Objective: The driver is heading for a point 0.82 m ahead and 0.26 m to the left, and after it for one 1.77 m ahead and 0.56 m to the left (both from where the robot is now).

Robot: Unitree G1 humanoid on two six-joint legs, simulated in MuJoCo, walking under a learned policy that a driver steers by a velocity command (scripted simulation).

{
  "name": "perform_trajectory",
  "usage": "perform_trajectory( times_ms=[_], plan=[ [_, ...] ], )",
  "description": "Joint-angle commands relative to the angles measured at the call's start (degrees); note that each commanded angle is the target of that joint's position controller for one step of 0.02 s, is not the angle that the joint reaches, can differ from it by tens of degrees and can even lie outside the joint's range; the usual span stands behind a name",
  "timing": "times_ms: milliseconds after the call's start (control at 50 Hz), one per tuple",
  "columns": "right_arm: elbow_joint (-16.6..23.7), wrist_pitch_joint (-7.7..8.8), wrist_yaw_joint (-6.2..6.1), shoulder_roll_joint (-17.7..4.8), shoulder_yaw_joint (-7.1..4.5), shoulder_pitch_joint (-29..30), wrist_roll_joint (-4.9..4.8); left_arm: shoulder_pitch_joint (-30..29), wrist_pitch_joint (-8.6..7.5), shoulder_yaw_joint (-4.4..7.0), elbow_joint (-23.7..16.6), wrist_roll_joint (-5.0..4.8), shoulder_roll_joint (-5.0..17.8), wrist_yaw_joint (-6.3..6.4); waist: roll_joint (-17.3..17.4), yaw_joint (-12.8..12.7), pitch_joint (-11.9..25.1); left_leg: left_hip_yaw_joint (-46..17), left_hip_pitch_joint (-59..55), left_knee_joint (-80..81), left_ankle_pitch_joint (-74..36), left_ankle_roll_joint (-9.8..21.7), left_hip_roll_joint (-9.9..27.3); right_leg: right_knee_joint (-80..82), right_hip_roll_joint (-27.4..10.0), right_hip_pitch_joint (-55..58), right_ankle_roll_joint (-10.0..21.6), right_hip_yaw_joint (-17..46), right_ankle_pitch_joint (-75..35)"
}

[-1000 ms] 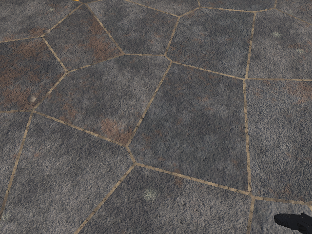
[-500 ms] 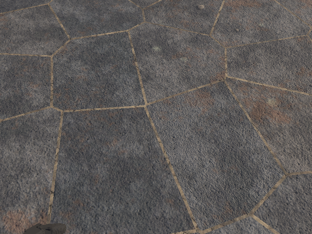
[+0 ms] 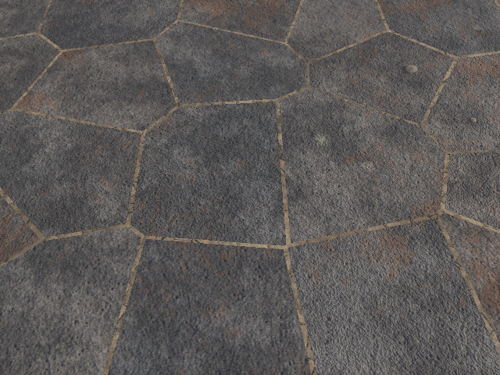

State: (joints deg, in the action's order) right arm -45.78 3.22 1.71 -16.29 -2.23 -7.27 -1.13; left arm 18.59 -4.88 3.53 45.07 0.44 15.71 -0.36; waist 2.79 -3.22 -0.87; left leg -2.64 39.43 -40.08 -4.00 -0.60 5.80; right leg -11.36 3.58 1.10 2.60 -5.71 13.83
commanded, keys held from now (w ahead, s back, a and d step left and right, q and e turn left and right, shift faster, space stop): w+q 1.00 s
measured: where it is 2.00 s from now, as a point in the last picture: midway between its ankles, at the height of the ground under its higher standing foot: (165, 269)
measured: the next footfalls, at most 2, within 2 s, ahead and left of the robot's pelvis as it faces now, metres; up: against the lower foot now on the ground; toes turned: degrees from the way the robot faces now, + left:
left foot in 0.14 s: +0.26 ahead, +0.14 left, +0.00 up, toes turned +7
right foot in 0.62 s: +0.57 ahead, +0.00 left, +0.00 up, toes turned +26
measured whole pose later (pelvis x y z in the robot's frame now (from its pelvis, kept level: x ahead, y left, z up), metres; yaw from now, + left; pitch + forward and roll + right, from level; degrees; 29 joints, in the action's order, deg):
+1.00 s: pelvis +0.55 +0.12 +0.00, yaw +35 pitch +1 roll -2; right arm -35.9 1.0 1.6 -17.3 -3.9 -8.0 -1.3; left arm 18.9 -4.8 3.9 47.9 0.1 16.5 0.0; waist 2.5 -5.1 -2.3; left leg -2.6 39.7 -45.9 2.3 -0.3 5.6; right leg -14.2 0.9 -0.2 0.7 -9.1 15.2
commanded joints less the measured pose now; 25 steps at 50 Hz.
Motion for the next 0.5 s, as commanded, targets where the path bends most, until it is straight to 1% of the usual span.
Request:
perform_trajectory(
  times_ms=[20, 60, 80, 100, 120, 140, 160, 180, 200, 220, 240, 260, 280, 300, 340, 380, 420, 440, 460, 500],
  plan=[
    [5.8, 0.81, 0.98, -3.1, -0.39, 6.8, -0.07, 0.2, -0.28, 2.54, -1.5, -0.60, 9.3, 0.53, -4.8, -1.0, -4.0, 0.6, -0.3, 4.5, -1.4, 1.5, -0.5, 3.8, -17.6, -1.1, 7.3, 2.4, -16.9],
    [7.1, 0.81, 1.72, -3.5, -0.54, 7.8, 0.09, 0.4, 0.59, 2.84, -0.7, -0.99, 9.8, 0.83, -5.2, -0.8, -4.0, 2.0, 0.5, 5.9, 3.7, 3.0, -1.3, 0.7, -18.9, 3.4, 6.3, 1.4, -22.2],
    [7.6, 0.77, 2.02, -4.0, -0.78, 7.3, 0.16, -0.1, 1.06, 3.03, -0.6, -1.11, 10.4, 1.07, -5.9, -0.1, -3.3, 3.4, -1.0, 6.3, 6.9, 4.0, -2.4, -2.0, -19.2, 4.8, 5.6, 0.6, -29.4],
    [7.7, 0.63, 2.15, -5.0, -1.29, 5.5, 0.25, -0.8, 1.54, 3.27, -0.8, -1.14, 11.3, 1.40, -7.0, 1.2, -1.4, 5.5, -4.4, 6.0, 10.2, 5.0, -4.2, -6.3, -19.0, 5.7, 4.7, -0.5, -40.0],
    [7.1, 0.40, 2.10, -6.5, -2.23, 1.1, 0.29, -1.5, 2.14, 3.42, -1.0, -1.08, 12.0, 1.82, -7.8, 3.8, 1.9, 7.4, -10.7, 5.9, 12.5, 6.3, -6.6, -13.4, -18.3, 5.6, 3.6, -1.8, -49.7],
    [5.0, 0.26, 1.69, -9.2, -3.87, -7.5, 0.19, -2.0, 2.69, 3.12, -1.4, -1.05, 11.5, 2.29, -6.6, 8.3, 6.5, 8.2, -22.7, 8.3, 10.7, 8.2, -9.3, -25.3, -15.9, 1.7, 1.7, -3.9, -52.4],
    [3.6, -0.16, 0.71, -14.3, -5.72, -16.6, -0.04, -0.5, 2.45, 2.12, -2.6, -0.01, 9.6, 2.77, 0.1, 11.5, 12.8, -4.6, -40.3, 8.9, 8.5, 12.0, -2.0, -43.2, -13.2, -11.7, -0.8, -4.5, -36.4],
    [4.0, 0.11, 0.63, -18.5, -6.24, -16.2, -0.55, 5.5, 0.73, -0.41, -5.0, 1.40, 1.7, 1.57, 13.6, 5.2, 18.2, -37.7, -58.9, 15.4, 19.9, 23.3, 11.4, -62.3, -0.1, -37.4, -4.7, 1.3, 16.6],
    [4.9, 0.47, 0.63, -13.6, -4.93, -17.8, -0.40, 0.1, -1.44, 0.21, -4.8, -0.65, 6.5, 0.55, 7.4, 9.8, 22.4, -44.6, -62.5, 21.5, 25.6, 23.1, 12.5, -67.8, -1.2, -43.8, -3.5, 12.3, 19.4],
    [4.9, 0.78, 0.36, -11.1, -4.34, -15.8, 0.03, -4.9, -2.69, 0.71, -6.5, -2.56, 8.7, -0.05, 4.9, 10.3, 14.7, -36.3, -57.5, 22.4, 22.6, 20.5, 11.0, -66.9, -3.9, -47.9, -2.2, 12.2, 14.5],
    [5.7, 0.90, 0.14, -10.3, -4.09, -12.6, -0.01, -7.1, -3.41, 0.42, -7.0, -2.01, 8.1, 0.17, -0.5, 8.5, 9.9, -30.0, -49.5, 22.4, 17.4, 18.8, 8.7, -62.5, -6.4, -46.7, -1.6, 11.6, 9.8],
    [6.5, 0.81, -0.05, -8.8, -3.66, -9.0, 0.25, -8.2, -3.52, 0.79, -7.0, -0.55, 8.4, 0.59, -2.5, 6.4, 6.4, -25.4, -41.6, 23.2, 10.9, 17.8, 6.9, -57.4, -8.0, -43.4, -1.9, 11.2, 7.2],
    [7.6, 0.80, -0.31, -7.6, -3.11, -7.0, 0.99, -7.4, -2.98, 1.16, -7.0, -0.04, 8.7, 0.66, -1.4, 4.3, 5.5, -22.8, -36.4, 24.5, 5.8, 17.7, 5.5, -55.2, -9.0, -39.3, -2.3, 11.6, 5.6],
    [8.2, 0.73, -0.44, -7.4, -3.08, -6.1, 1.12, -6.5, -2.31, 1.24, -7.2, 0.19, 8.3, 0.64, -0.6, 3.2, 4.9, -21.7, -33.5, 25.7, 3.3, 18.1, 4.8, -53.0, -9.2, -37.4, -3.0, 11.5, 5.1],
    [8.3, 0.83, -0.97, -8.0, -3.30, -6.1, 0.70, -5.9, -1.12, 0.94, -7.2, 0.48, 6.8, 0.76, -0.5, 2.4, 3.5, -17.9, -28.6, 26.9, -0.9, 18.3, 3.7, -48.0, -9.1, -36.1, -4.7, 10.1, 3.7],
    [7.9, 0.74, -1.75, -9.6, -3.80, -7.2, 0.41, -9.5, -0.64, 0.38, -8.3, 0.68, 5.4, 0.93, -0.4, 3.2, 1.8, -14.6, -25.3, 27.6, -1.7, 17.2, 1.7, -40.3, -8.2, -35.9, -6.3, 9.0, -3.0],
    [7.5, 0.38, -2.27, -9.9, -3.97, -8.5, 0.06, -13.8, -0.79, -0.15, -9.2, 0.59, 4.2, 0.74, 0.6, 4.9, 1.1, -12.1, -23.3, 27.0, 1.6, 14.9, -0.9, -30.9, -6.5, -33.1, -6.9, 8.7, -11.9],
    [7.2, 0.14, -2.46, -10.0, -3.99, -9.3, -0.04, -15.9, -0.97, -0.33, -9.6, 0.36, 3.8, 0.54, 1.1, 5.8, 1.0, -11.8, -22.8, 26.6, 3.6, 14.0, -1.6, -26.8, -5.5, -31.3, -7.0, 8.5, -15.4],
    [6.9, -0.09, -2.59, -10.0, -4.03, -10.4, -0.09, -17.7, -1.17, -0.38, -10.0, 0.04, 3.9, 0.30, 1.4, 6.7, 1.0, -12.3, -22.6, 26.3, 5.4, 13.4, -1.7, -23.9, -4.5, -29.8, -7.1, 8.3, -17.9],
    [6.1, -0.49, -2.69, -10.1, -4.11, -12.5, -0.39, -20.3, -1.56, -0.13, -10.8, -0.61, 4.7, -0.13, 1.9, 7.6, 0.9, -15.0, -24.5, 24.7, 8.2, 12.9, -0.6, -20.4, -3.5, -28.5, -6.8, 9.2, -18.9]
  ],
)
Velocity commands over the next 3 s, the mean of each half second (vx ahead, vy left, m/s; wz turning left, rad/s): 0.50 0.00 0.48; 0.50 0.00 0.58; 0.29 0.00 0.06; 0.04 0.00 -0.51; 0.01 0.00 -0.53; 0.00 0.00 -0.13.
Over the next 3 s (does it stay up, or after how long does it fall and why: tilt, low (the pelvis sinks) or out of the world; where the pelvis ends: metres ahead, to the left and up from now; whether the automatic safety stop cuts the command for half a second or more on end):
stays up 0.77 0.30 0.00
